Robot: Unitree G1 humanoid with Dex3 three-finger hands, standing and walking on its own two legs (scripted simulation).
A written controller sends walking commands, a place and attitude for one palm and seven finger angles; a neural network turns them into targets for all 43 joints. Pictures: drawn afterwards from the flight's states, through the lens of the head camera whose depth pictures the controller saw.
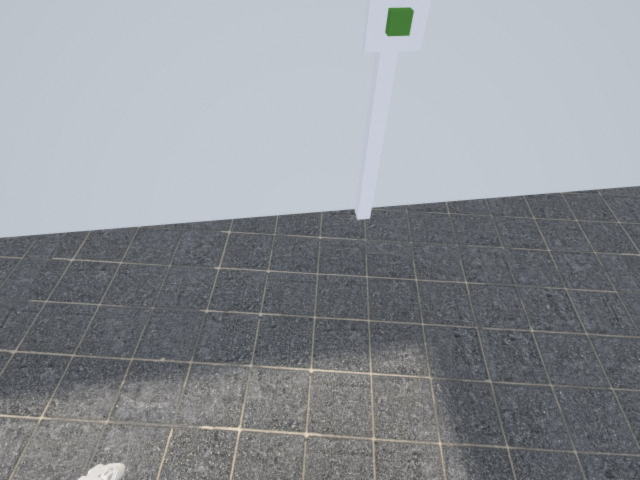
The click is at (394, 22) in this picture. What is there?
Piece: button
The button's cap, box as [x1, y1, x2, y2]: [385, 7, 413, 35]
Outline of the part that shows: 410,7 388,9 385,30 387,35 409,34 413,12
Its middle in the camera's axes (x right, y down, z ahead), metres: +0.22 -0.63 +1.12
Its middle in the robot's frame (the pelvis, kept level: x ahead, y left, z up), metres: +1.28 -0.16 +0.08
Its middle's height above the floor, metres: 0.85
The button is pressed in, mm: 0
